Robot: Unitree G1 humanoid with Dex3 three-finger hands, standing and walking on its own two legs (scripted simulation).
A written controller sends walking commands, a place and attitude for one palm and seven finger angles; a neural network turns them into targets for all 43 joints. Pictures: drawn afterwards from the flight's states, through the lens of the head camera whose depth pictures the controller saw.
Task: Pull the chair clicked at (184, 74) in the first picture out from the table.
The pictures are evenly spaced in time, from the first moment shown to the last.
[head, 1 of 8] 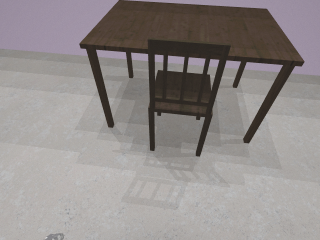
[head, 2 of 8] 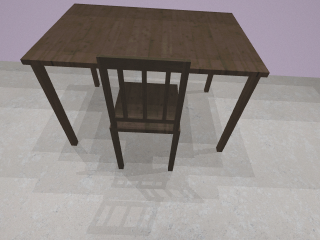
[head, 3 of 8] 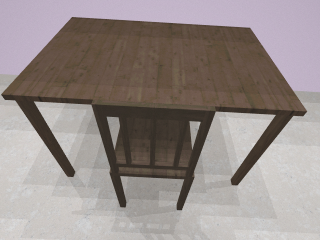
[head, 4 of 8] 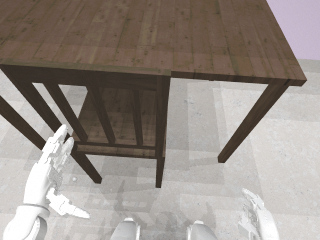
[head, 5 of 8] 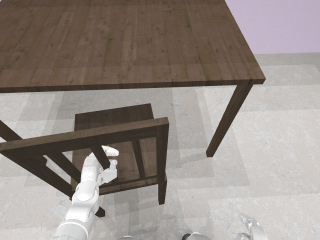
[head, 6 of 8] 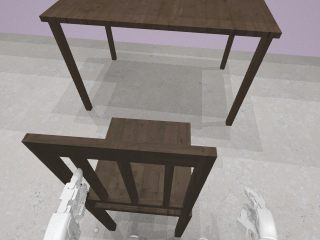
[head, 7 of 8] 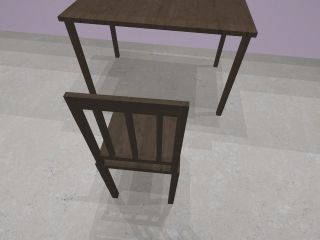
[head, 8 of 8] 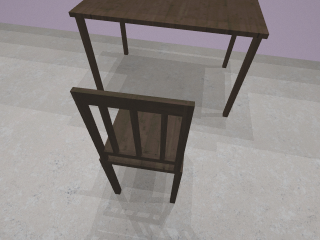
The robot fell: no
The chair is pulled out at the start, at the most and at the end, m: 0.00 0.62 0.62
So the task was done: yes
